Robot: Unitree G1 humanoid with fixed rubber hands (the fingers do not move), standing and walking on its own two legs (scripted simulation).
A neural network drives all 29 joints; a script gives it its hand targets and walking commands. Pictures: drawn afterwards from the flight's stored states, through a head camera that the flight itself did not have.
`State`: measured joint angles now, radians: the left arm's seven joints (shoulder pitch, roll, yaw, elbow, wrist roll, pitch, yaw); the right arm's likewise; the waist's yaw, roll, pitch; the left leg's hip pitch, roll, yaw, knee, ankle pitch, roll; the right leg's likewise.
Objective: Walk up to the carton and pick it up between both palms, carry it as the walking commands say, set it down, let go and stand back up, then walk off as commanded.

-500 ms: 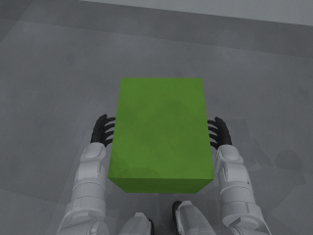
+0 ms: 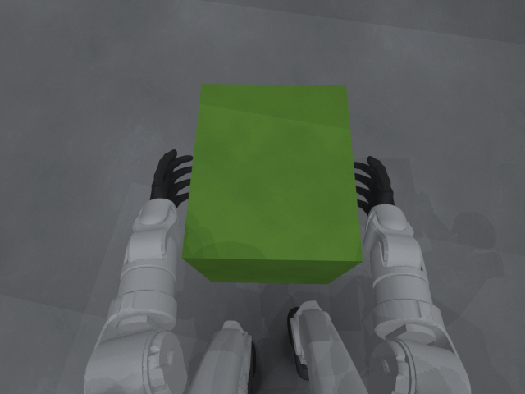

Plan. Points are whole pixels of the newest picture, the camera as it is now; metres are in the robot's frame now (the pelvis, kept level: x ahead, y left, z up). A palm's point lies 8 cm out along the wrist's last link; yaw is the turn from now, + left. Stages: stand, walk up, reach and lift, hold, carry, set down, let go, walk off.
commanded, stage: set down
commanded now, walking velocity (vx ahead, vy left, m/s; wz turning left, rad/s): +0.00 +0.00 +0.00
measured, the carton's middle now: (271, 194) +0.45 -0.03 -0.16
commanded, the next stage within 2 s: none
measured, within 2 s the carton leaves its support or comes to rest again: neither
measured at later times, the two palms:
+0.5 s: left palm (183, 198) +0.45 +0.13 -0.14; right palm (363, 204) +0.41 -0.20 -0.15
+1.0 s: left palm (196, 197) +0.48 +0.13 -0.23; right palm (353, 204) +0.44 -0.21 -0.24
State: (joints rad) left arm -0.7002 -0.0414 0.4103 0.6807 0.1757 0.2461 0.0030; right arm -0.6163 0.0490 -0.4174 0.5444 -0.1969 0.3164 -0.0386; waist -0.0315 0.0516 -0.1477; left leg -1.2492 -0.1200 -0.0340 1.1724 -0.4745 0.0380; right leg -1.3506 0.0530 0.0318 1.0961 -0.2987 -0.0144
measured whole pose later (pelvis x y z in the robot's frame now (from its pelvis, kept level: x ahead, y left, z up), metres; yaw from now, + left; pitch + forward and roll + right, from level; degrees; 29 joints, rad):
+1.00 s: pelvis -0.04 +0.00 -0.14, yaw +2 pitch +44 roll +2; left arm -1.13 0.10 0.39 0.82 0.14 0.28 0.05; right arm -1.01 -0.07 -0.48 0.65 -0.14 0.35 -0.06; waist -0.06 0.04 -0.10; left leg -1.90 -0.17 -0.01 1.72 -0.59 0.02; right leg -2.00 0.08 0.04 1.62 -0.39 0.01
